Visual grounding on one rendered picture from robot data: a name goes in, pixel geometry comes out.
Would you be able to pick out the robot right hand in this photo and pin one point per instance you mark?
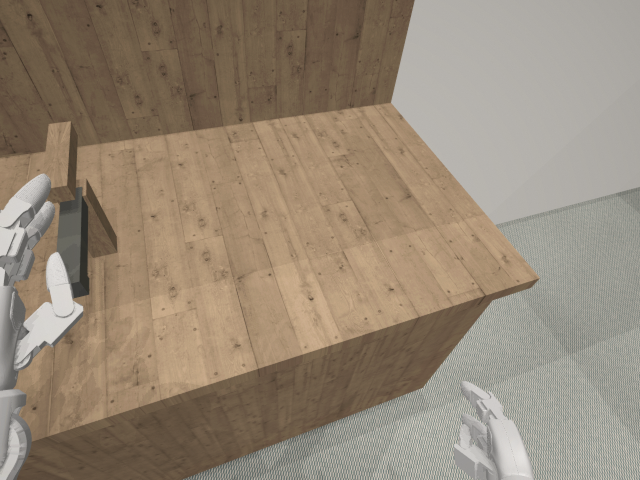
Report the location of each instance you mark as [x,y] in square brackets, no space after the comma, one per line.
[500,450]

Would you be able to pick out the left robot forearm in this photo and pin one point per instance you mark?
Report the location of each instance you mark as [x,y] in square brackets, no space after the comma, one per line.
[15,434]

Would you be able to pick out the tap lever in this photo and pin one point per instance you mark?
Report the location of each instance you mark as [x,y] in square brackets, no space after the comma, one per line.
[72,242]

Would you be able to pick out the counter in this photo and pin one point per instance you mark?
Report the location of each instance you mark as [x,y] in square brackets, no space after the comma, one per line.
[271,246]

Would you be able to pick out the robot left hand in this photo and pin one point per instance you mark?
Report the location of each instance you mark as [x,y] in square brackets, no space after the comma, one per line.
[24,220]

